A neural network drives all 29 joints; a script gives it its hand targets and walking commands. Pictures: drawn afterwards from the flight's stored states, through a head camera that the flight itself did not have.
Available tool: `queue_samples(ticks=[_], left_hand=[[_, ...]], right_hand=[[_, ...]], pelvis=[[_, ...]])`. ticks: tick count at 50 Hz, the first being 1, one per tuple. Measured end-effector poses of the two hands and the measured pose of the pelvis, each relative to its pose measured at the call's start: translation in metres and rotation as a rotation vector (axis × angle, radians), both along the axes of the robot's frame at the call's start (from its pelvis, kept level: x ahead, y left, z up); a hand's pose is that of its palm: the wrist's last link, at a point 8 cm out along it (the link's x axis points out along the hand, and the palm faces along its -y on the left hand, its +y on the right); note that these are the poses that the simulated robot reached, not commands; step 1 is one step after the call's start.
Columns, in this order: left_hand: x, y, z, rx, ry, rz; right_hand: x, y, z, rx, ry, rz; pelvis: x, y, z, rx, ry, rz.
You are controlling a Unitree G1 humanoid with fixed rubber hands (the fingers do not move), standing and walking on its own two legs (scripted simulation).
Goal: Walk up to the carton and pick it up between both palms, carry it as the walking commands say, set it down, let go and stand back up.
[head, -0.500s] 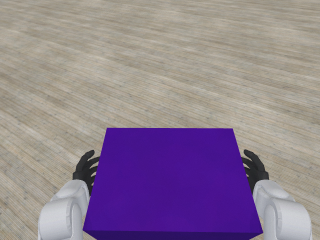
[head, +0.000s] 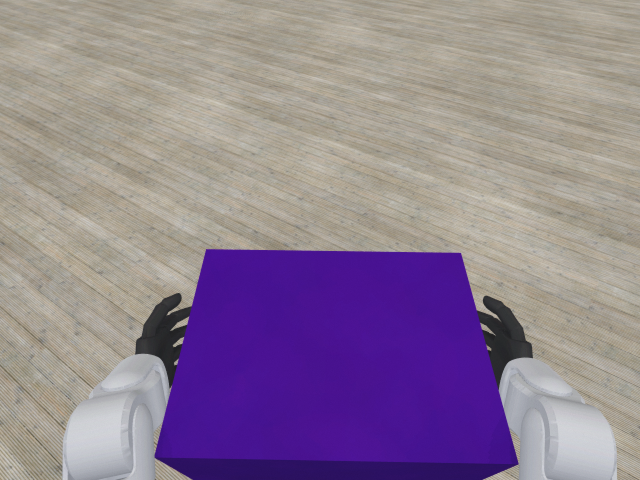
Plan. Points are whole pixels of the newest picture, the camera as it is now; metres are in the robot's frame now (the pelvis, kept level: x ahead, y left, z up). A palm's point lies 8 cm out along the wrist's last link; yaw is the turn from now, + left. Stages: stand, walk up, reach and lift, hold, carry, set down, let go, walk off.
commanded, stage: carry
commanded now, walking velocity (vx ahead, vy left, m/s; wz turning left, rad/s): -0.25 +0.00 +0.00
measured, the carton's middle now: (330, 387) +0.26 +0.01 -0.01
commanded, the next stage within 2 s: none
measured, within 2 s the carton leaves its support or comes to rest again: neither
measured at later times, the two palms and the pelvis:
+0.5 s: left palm out of the picture +0.02 +0.23 +0.07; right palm out of the picture +0.05 -0.15 +0.08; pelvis -0.20 +0.02 +0.00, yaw +1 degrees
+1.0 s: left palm out of the picture -0.07 +0.20 +0.08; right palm out of the picture -0.07 -0.18 +0.08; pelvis -0.31 +0.01 -0.01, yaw +0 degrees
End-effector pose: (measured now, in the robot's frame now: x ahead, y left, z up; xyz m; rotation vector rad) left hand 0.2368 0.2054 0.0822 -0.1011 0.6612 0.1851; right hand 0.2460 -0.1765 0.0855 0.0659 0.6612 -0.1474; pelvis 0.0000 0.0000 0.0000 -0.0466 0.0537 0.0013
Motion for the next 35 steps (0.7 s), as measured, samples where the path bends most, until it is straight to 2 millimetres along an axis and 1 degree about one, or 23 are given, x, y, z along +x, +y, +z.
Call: queue_samples(ticks=[4,6,9,11,15,18,20,22,24,26,28,30,33,35], left_hand=[[-0.027,-0.022,-0.004,0.018,0.005,-0.032],[-0.046,-0.033,-0.009,0.011,0.035,-0.035],[-0.077,-0.044,-0.009,-0.002,0.063,-0.025],[-0.092,-0.045,-0.003,0.01,0.047,-0.027],[-0.116,-0.037,0.008,0.024,-0.002,-0.025],[-0.139,-0.022,0.004,0.015,-0.009,-0.006],[-0.158,-0.008,-0.005,0.006,-0.006,0.011],[-0.182,0.006,-0.013,-0.005,0.024,0.033],[-0.205,0.017,-0.014,-0.013,0.047,0.05],[-0.222,0.025,-0.011,-0.022,0.047,0.062],[-0.234,0.027,-0.006,-0.025,0.034,0.059],[-0.241,0.026,-0.001,-0.019,0.018,0.045],[-0.248,0.018,0.003,-0.002,-0.002,0.015],[-0.252,0.009,0.003,0.005,-0.01,-0.004]], right_hand=[[-0.041,-0.022,-0.015,0.011,0.005,-0.027],[-0.065,-0.033,-0.021,0.015,0.036,-0.036],[-0.097,-0.044,-0.021,0.037,0.061,-0.056],[-0.111,-0.045,-0.016,0.053,0.047,-0.061],[-0.128,-0.037,-0.005,0.043,-0.002,-0.038],[-0.141,-0.022,-0.003,0.019,-0.01,-0.008],[-0.152,-0.008,-0.006,0.004,-0.007,0.014],[-0.168,0.007,-0.009,0.0,0.022,0.029],[-0.186,0.018,-0.01,0.014,0.047,0.029],[-0.202,0.026,-0.008,0.021,0.049,0.026],[-0.216,0.028,-0.003,0.016,0.035,0.027],[-0.226,0.027,0.002,0.006,0.017,0.025],[-0.242,0.018,0.004,0.002,-0.002,0.011],[-0.253,0.009,0.001,0.002,-0.011,-0.003]], pelvis=[[-0.038,-0.01,-0.009,0.017,0.005,-0.018],[-0.055,-0.013,-0.006,0.029,-0.007,-0.016],[-0.077,-0.013,0.001,0.068,-0.018,-0.017],[-0.091,-0.013,0.003,0.082,-0.021,-0.021],[-0.121,-0.008,0.001,0.09,-0.006,-0.014],[-0.145,0.0,-0.002,0.084,0.008,0.002],[-0.162,0.007,-0.008,0.069,0.012,0.016],[-0.177,0.012,-0.006,0.073,0.003,0.02],[-0.19,0.015,-0.001,0.054,-0.005,0.018],[-0.202,0.016,0.003,0.034,-0.009,0.02],[-0.213,0.017,0.005,0.02,-0.007,0.022],[-0.224,0.017,0.006,0.012,0.001,0.02],[-0.241,0.014,0.003,0.015,0.011,0.009],[-0.253,0.011,-0.002,0.035,0.018,-0.002]])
